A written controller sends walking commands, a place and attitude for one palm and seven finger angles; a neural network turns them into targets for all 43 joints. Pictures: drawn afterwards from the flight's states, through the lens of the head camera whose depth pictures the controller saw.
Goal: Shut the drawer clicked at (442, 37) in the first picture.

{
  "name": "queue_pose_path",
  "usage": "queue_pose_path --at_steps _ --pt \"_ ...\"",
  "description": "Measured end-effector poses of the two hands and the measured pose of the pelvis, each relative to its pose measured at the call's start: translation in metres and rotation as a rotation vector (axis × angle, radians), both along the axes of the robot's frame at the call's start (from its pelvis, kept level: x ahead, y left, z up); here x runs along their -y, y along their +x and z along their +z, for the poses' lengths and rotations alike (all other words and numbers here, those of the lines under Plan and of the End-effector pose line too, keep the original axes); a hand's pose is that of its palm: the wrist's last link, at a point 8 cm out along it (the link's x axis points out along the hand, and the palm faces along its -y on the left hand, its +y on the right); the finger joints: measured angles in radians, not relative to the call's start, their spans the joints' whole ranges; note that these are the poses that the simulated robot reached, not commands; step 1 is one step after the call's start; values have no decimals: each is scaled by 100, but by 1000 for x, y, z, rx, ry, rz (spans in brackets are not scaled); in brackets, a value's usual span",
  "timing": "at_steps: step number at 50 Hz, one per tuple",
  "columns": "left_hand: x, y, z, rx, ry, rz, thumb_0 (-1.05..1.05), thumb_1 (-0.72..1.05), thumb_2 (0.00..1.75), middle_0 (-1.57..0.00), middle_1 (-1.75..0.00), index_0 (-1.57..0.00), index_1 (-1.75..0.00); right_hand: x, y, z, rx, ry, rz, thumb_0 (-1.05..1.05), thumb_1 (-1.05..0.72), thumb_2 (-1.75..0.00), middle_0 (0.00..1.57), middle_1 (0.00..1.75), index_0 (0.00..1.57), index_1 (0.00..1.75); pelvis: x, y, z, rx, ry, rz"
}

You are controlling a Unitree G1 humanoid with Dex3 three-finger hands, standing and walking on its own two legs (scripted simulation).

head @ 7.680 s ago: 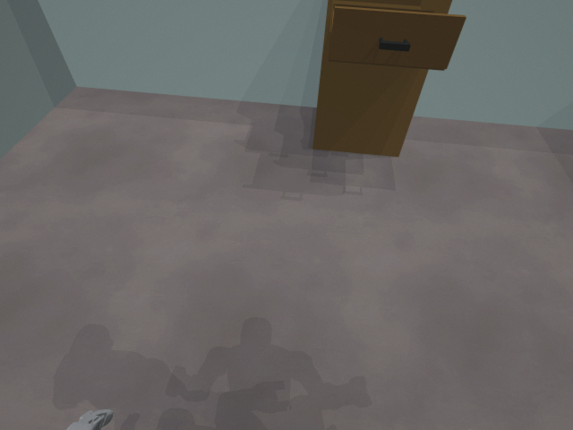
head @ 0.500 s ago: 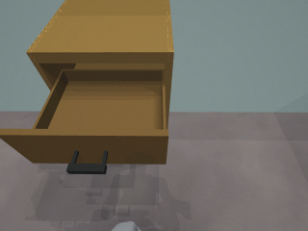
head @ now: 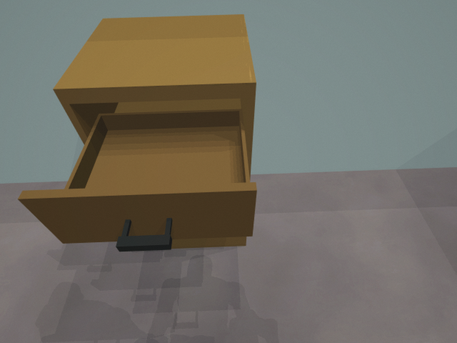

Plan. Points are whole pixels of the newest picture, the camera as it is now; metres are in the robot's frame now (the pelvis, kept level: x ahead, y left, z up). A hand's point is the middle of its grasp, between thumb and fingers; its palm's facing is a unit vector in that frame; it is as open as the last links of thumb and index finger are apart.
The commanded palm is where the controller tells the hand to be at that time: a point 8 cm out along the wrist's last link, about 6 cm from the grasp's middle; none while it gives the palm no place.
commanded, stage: come to a stop and stand still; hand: left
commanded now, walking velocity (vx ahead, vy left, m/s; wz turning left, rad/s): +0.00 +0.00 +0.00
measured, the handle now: (146, 233) +0.32 +0.19 -0.03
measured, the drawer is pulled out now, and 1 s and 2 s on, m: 0.29 0.29 0.29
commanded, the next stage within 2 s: look again from close up in 1.20 s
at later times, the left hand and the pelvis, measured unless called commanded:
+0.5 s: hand out of the picture -0.03 +0.12 -0.17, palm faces +0.06 -0.99 -0.16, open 7.4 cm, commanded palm none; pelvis +0.00 -0.03 +0.00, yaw +1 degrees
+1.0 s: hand out of the picture -0.01 +0.10 -0.18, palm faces +0.08 -0.98 -0.18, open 7.4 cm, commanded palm none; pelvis +0.03 -0.05 +0.00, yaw +1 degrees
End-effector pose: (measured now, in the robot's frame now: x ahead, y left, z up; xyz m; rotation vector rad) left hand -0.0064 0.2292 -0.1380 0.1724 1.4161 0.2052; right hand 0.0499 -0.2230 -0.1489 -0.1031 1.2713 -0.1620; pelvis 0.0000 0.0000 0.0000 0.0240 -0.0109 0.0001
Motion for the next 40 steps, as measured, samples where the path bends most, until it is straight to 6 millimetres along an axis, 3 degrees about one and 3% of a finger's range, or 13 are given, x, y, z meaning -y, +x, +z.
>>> queue_pose_path --at_steps 12,19,24,31,40 --pt "41 -14 -6 13 -62 -8 1 91 89 -20 -30 -20 -30 18 -101 2 -223 8 -33 0 -92 -90 20 30 20 30 24 -12 3 28 -11 13" --pt "56 -26 -9 -30 -84 10 1 91 89 -20 -30 -20 -30 13 -129 4 -311 27 -47 0 -91 -90 20 30 20 30 31 -11 2 18 -14 18" --pt "61 -32 -7 -57 -83 27 1 91 89 -20 -30 -20 -30 7 -124 2 -314 46 -44 0 -91 -90 20 30 20 30 34 -6 2 11 -13 19" --pt "66 -31 -6 -67 -74 44 1 91 89 -20 -30 -20 -30 3 -89 -3 -248 63 -23 0 -91 -90 20 30 20 30 37 4 2 7 -9 19" --pt "72 -21 -6 -50 -70 59 1 91 89 -20 -30 -20 -30 22 -50 -4 -189 26 9 2 -93 -90 20 30 20 30 41 17 1 8 -3 22"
